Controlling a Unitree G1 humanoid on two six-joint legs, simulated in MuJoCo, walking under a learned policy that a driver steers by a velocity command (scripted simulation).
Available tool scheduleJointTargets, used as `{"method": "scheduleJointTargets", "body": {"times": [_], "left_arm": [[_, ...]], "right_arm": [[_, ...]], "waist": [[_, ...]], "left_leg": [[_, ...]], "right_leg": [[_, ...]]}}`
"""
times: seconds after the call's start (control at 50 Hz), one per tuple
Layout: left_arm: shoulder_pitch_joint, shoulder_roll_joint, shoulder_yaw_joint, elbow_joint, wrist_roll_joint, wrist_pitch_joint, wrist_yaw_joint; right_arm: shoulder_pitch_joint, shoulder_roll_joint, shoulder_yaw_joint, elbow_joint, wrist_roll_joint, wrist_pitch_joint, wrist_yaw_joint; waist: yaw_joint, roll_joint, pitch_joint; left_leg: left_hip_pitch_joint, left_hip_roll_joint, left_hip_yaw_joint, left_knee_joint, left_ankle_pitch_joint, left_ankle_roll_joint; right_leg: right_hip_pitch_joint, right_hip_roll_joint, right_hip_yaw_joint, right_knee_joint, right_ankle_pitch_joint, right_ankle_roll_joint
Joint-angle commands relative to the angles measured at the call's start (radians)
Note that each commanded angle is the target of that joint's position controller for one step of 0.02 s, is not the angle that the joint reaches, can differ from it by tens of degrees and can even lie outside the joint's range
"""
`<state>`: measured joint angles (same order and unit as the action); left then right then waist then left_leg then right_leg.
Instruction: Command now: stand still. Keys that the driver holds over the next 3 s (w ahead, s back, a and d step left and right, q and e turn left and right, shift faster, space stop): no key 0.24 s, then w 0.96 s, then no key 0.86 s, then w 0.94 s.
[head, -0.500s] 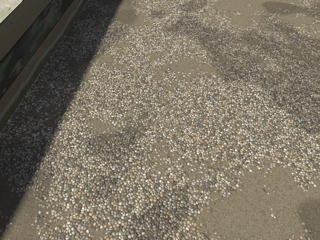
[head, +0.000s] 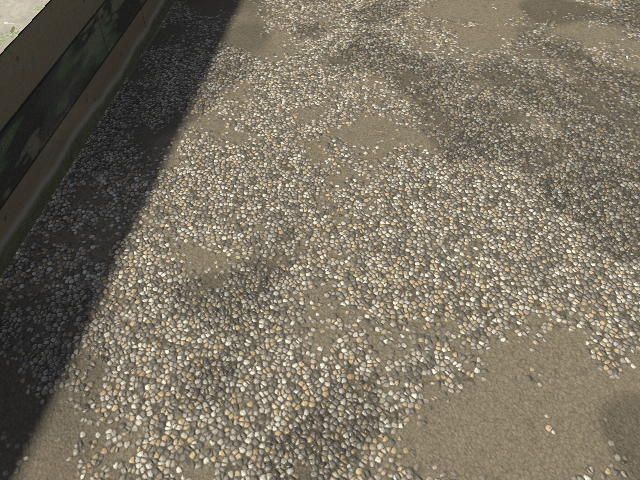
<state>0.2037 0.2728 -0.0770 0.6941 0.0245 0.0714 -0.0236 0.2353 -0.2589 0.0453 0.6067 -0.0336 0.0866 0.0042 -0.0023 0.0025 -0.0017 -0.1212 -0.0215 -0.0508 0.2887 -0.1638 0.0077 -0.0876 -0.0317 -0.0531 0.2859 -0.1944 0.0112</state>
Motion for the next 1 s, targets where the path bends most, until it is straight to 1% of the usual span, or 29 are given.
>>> {"method": "scheduleJointTargets", "body": {"times": [0.02, 0.04, 0.06, 0.1, 0.14, 0.16, 0.2, 0.22, 0.24, 0.26, 0.28, 0.3, 0.36, 0.4, 0.52, 0.66, 0.68, 0.7, 0.78, 0.8, 0.82, 0.86, 0.88, 0.9, 0.92, 0.94, 0.96, 0.98, 1.0], "left_arm": [[-0.022, 0.137, 0.033, -0.075, -0.015, -0.015, 0.004], [-0.012, 0.132, 0.031, -0.073, -0.012, -0.014, 0.006], [0.012, 0.096, 0.024, -0.051, 0.01, -0.012, 0.009], [0.002, 0.092, 0.024, -0.052, 0.007, -0.01, 0.009], [0.003, 0.099, 0.027, -0.049, 0.004, -0.012, 0.008], [-0.016, 0.13, 0.032, -0.07, -0.016, -0.012, 0.007], [0.007, 0.126, 0.03, -0.062, -0.011, -0.01, 0.012], [0.032, 0.087, 0.023, -0.039, 0.01, -0.007, 0.016], [0.027, 0.081, 0.021, -0.041, 0.01, -0.005, 0.016], [0.029, 0.079, 0.02, -0.038, 0.01, -0.004, 0.016], [0.003, 0.109, 0.024, -0.063, -0.009, -0.005, 0.014], [0.003, 0.111, 0.023, -0.064, -0.008, -0.005, 0.016], [-0.016, 0.093, 0.01, -0.092, 0.005, -0.005, 0.024], [-0.026, 0.095, 0.005, -0.11, 0.009, -0.004, 0.027], [-0.048, 0.103, -0.004, -0.163, 0.024, -0.003, 0.028], [-0.087, 0.1, -0.015, -0.219, 0.042, -0.017, 0.021], [-0.094, 0.085, -0.025, -0.245, 0.056, -0.027, 0.011], [-0.09, 0.085, -0.026, -0.247, 0.062, -0.032, 0.006], [-0.106, 0.093, -0.03, -0.277, 0.062, -0.043, -0.004], [-0.114, 0.107, -0.025, -0.267, 0.049, -0.039, 0.003], [-0.128, 0.108, -0.025, -0.279, 0.044, -0.038, 0.004], [-0.142, 0.105, -0.027, -0.289, 0.045, -0.039, 0.005], [-0.144, 0.092, -0.033, -0.308, 0.059, -0.045, -0.004], [-0.136, 0.092, -0.033, -0.307, 0.065, -0.048, -0.007], [-0.129, 0.094, -0.033, -0.308, 0.063, -0.049, -0.009], [-0.129, 0.108, -0.027, -0.295, 0.049, -0.045, -0.001], [-0.14, 0.108, -0.027, -0.303, 0.044, -0.044, 0.001], [-0.147, 0.107, -0.028, -0.307, 0.044, -0.044, 0.002], [-0.152, 0.094, -0.033, -0.325, 0.057, -0.048, -0.006]], "right_arm": [[-0.022, -0.129, -0.032, -0.083, 0.005, -0.023, -0.006], [-0.015, -0.122, -0.029, -0.083, 0.001, -0.025, -0.009], [0.01, -0.083, -0.02, -0.064, -0.011, -0.021, -0.01], [0.007, -0.08, -0.019, -0.064, -0.006, -0.017, -0.009], [0.011, -0.089, -0.022, -0.063, -0.004, -0.018, -0.009], [-0.011, -0.123, -0.028, -0.082, 0.005, -0.024, -0.01], [0.004, -0.115, -0.025, -0.079, -0.001, -0.03, -0.014], [0.031, -0.077, -0.017, -0.058, -0.012, -0.026, -0.015], [0.029, -0.071, -0.014, -0.058, -0.01, -0.023, -0.013], [0.033, -0.069, -0.014, -0.056, -0.009, -0.02, -0.013], [0.007, -0.101, -0.018, -0.078, 0.0, -0.024, -0.014], [0.005, -0.103, -0.017, -0.082, -0.004, -0.026, -0.016], [-0.013, -0.081, -0.001, -0.109, -0.016, -0.035, -0.02], [-0.018, -0.077, 0.006, -0.127, -0.02, -0.041, -0.02], [-0.05, -0.083, 0.024, -0.178, -0.028, -0.059, -0.01], [-0.102, -0.094, 0.038, -0.217, -0.033, -0.06, -0.004], [-0.145, -0.093, 0.045, -0.245, -0.026, -0.062, 0.003], [-0.148, -0.095, 0.046, -0.249, -0.03, -0.061, 0.004], [-0.177, -0.098, 0.054, -0.267, -0.04, -0.057, 0.004], [-0.15, -0.099, 0.051, -0.247, -0.047, -0.055, -0.003], [-0.163, -0.102, 0.052, -0.249, -0.044, -0.054, -0.002], [-0.178, -0.105, 0.052, -0.25, -0.04, -0.053, 0.0], [-0.217, -0.106, 0.056, -0.272, -0.032, -0.055, 0.009], [-0.218, -0.106, 0.057, -0.273, -0.035, -0.056, 0.011], [-0.221, -0.106, 0.058, -0.274, -0.037, -0.057, 0.011], [-0.19, -0.105, 0.054, -0.253, -0.045, -0.058, 0.004], [-0.201, -0.105, 0.055, -0.254, -0.042, -0.059, 0.004], [-0.206, -0.105, 0.056, -0.254, -0.039, -0.059, 0.004], [-0.241, -0.105, 0.06, -0.275, -0.032, -0.059, 0.013]], "waist": [[0.002, 0.002, -0.022], [0.002, 0.0, -0.046], [0.001, 0.001, -0.061], [0.001, 0.005, -0.008], [0.001, 0.002, 0.009], [0.003, -0.003, 0.007], [0.003, -0.003, -0.056], [0.002, 0.003, -0.069], [0.003, 0.006, -0.033], [0.002, 0.005, -0.025], [0.003, -0.004, -0.005], [0.003, -0.005, -0.025], [0.003, -0.005, -0.034], [0.004, -0.011, -0.026], [0.009, -0.004, -0.025], [0.008, 0.008, -0.058], [0.026, 0.002, -0.039], [0.024, 0.004, -0.073], [0.018, 0.003, -0.12], [-0.004, 0.007, -0.149], [-0.003, 0.009, -0.118], [-0.003, 0.014, -0.095], [0.018, 0.007, -0.066], [0.019, 0.009, -0.095], [0.021, 0.01, -0.113], [0.001, 0.018, -0.153], [0.002, 0.019, -0.125], [0.001, 0.018, -0.112], [0.02, 0.007, -0.075]], "left_leg": [[-0.025, 0.107, -0.109, -0.02, 0.286, 0.051], [-0.015, 0.107, -0.106, -0.013, 0.299, 0.048], [-0.014, 0.097, -0.097, -0.02, 0.156, 0.054], [-0.048, 0.094, -0.098, -0.034, 0.09, 0.056], [-0.059, 0.095, -0.097, -0.033, 0.088, 0.053], [-0.057, 0.105, -0.105, -0.023, 0.227, 0.044], [-0.028, 0.108, -0.096, -0.006, 0.279, 0.036], [-0.027, 0.097, -0.086, -0.013, 0.139, 0.042], [-0.05, 0.095, -0.088, -0.024, 0.095, 0.045], [-0.053, 0.092, -0.086, -0.034, 0.037, 0.045], [-0.06, 0.098, -0.091, -0.035, 0.113, 0.038], [-0.05, 0.096, -0.083, -0.027, 0.107, 0.034], [-0.066, 0.081, -0.061, 0.0, 0.083, 0.026], [-0.087, 0.07, -0.045, 0.021, 0.051, 0.022], [-0.114, 0.067, -0.034, 0.063, 0.103, 0.016], [-0.075, 0.082, -0.053, 0.081, 0.211, 0.021], [-0.1, 0.085, -0.063, 0.085, 0.285, 0.019], [-0.081, 0.088, -0.064, 0.091, 0.311, 0.019], [-0.033, 0.096, -0.07, 0.104, 0.322, 0.02], [0.0, 0.099, -0.068, 0.098, 0.256, 0.023], [-0.011, 0.101, -0.072, 0.095, 0.235, 0.024], [-0.03, 0.105, -0.08, 0.087, 0.218, 0.028], [-0.066, 0.104, -0.088, 0.089, 0.277, 0.027], [-0.059, 0.105, -0.088, 0.092, 0.294, 0.027], [-0.047, 0.106, -0.088, 0.097, 0.303, 0.026], [-0.009, 0.108, -0.083, 0.093, 0.248, 0.028], [-0.018, 0.109, -0.086, 0.091, 0.232, 0.029], [-0.026, 0.11, -0.089, 0.088, 0.221, 0.031], [-0.065, 0.109, -0.097, 0.091, 0.272, 0.031]], "right_leg": [[0.023, -0.082, 0.123, -0.041, 0.219, -0.058], [0.041, -0.082, 0.123, -0.035, 0.245, -0.059], [0.047, -0.067, 0.114, -0.04, 0.112, -0.063], [0.015, -0.062, 0.117, -0.06, 0.048, -0.066], [0.008, -0.06, 0.121, -0.064, 0.059, -0.068], [0.018, -0.072, 0.132, -0.058, 0.21, -0.068], [0.065, -0.075, 0.131, -0.04, 0.289, -0.071], [0.069, -0.06, 0.122, -0.045, 0.151, -0.075], [0.049, -0.057, 0.124, -0.058, 0.102, -0.076], [0.037, -0.052, 0.123, -0.072, 0.029, -0.077], [0.031, -0.058, 0.132, -0.08, 0.101, -0.076], [0.041, -0.057, 0.132, -0.076, 0.098, -0.078], [0.052, -0.048, 0.129, -0.061, 0.09, -0.085], [0.051, -0.046, 0.133, -0.052, 0.075, -0.092], [0.049, -0.044, 0.138, -0.007, 0.128, -0.096], [0.036, -0.038, 0.134, 0.04, 0.177, -0.077], [0.034, -0.044, 0.132, 0.062, 0.259, -0.08], [0.044, -0.048, 0.134, 0.077, 0.284, -0.079], [0.02, -0.056, 0.14, 0.093, 0.277, -0.065], [0.015, -0.052, 0.147, 0.072, 0.184, -0.058], [-0.007, -0.051, 0.146, 0.063, 0.15, -0.053], [-0.016, -0.051, 0.148, 0.058, 0.123, -0.049], [-0.016, -0.056, 0.143, 0.08, 0.203, -0.052], [0.0, -0.061, 0.145, 0.091, 0.227, -0.053], [0.003, -0.063, 0.146, 0.097, 0.237, -0.053], [0.005, -0.06, 0.154, 0.078, 0.153, -0.048], [-0.013, -0.058, 0.153, 0.07, 0.126, -0.044], [-0.019, -0.057, 0.153, 0.065, 0.11, -0.041], [-0.023, -0.062, 0.148, 0.083, 0.189, -0.044]]}}
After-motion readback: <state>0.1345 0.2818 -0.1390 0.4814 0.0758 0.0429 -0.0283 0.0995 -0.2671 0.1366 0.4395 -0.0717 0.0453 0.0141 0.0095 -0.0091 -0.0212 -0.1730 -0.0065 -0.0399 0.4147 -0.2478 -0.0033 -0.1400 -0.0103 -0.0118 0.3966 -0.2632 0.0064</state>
